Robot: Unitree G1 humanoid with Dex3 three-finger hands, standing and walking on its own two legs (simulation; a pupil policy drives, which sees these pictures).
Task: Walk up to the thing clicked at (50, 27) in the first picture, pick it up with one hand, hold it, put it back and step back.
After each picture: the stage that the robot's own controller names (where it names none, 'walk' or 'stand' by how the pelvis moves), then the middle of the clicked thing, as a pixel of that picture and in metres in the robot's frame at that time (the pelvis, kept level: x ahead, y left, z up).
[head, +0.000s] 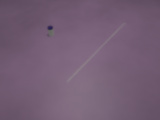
stand; (50, 31) +1.58 +0.43 -0.72
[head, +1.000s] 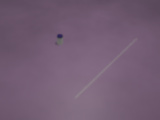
walk; (59, 39) +1.46 +0.21 -0.70
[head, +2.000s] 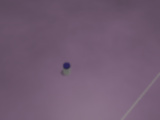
walk; (66, 68) +0.89 +0.14 -0.70
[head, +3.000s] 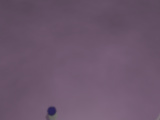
walk; (52, 113) +0.53 +0.22 -0.71
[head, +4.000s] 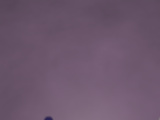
stand; out of the picture +0.39 +0.25 -0.70
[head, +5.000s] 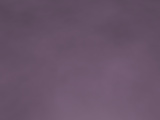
stand; out of the picture +0.34 +0.22 -0.72
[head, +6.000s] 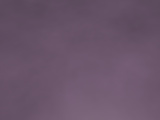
stand; out of the picture +0.32 +0.20 -0.71
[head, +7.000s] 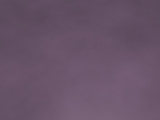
stand; out of the picture +0.32 +0.18 -0.73
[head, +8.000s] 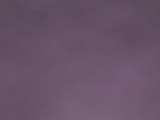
stand; out of the picture +0.31 +0.19 -0.73
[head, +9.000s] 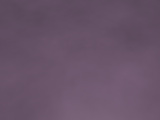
stand; out of the picture +0.30 +0.19 -0.73
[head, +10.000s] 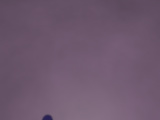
go down; out of the picture +0.33 +0.20 -0.65
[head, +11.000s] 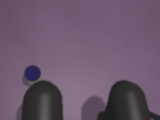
go down; (33, 76) +0.39 +0.21 -0.30
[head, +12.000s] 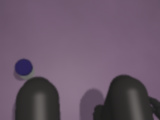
close in; (25, 69) +0.39 +0.22 -0.29
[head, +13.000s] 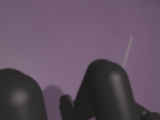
close in; out of the picture +0.38 +0.24 -0.22
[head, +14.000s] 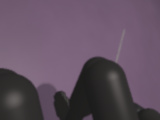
close; out of the picture +0.38 +0.26 -0.22
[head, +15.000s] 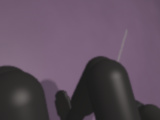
lift; out of the picture +0.36 +0.25 -0.22
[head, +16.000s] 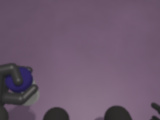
lift; (24, 87) +0.31 +0.19 -0.01
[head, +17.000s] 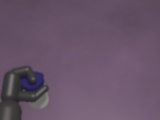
hold; (36, 90) +0.32 +0.17 +0.00
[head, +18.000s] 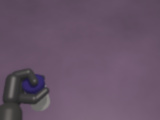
hold; (37, 93) +0.32 +0.17 +0.00
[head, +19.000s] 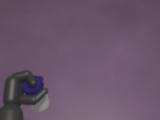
crouch; (36, 94) +0.32 +0.17 -0.04
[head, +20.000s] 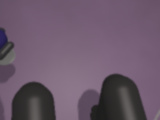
lower; (0, 48) +0.45 +0.23 -0.09
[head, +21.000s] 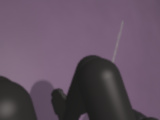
lower; out of the picture +0.41 +0.28 -0.22
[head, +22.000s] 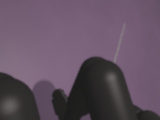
lower; out of the picture +0.40 +0.28 -0.22
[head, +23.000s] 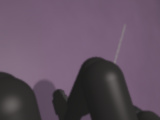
lower; out of the picture +0.40 +0.28 -0.23
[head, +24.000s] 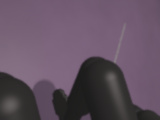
lower; out of the picture +0.40 +0.28 -0.22
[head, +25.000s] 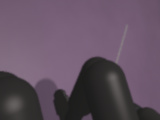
open; out of the picture +0.39 +0.26 -0.23
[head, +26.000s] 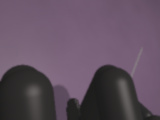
stand; out of the picture +0.39 +0.25 -0.23
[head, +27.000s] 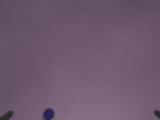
stand; (49, 115) +0.36 +0.19 -0.58
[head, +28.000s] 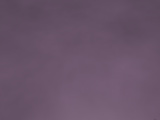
stand; out of the picture +0.34 +0.19 -0.66
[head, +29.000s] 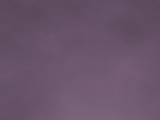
stand; out of the picture +0.34 +0.19 -0.67
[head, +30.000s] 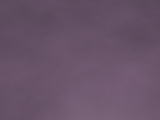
stand; out of the picture +0.36 +0.18 -0.72
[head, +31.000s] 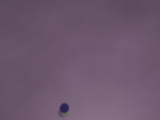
walk; (65, 110) +0.45 +0.16 -0.70
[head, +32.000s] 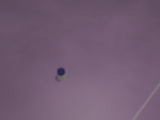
walk; (61, 74) +0.71 +0.17 -0.69
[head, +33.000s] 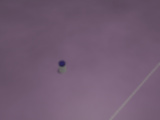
stand; (62, 66) +0.99 +0.22 -0.70
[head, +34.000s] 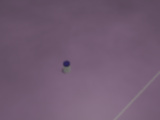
stand; (66, 66) +0.98 +0.18 -0.72
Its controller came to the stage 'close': yes
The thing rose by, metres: 0.71
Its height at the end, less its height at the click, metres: +0.00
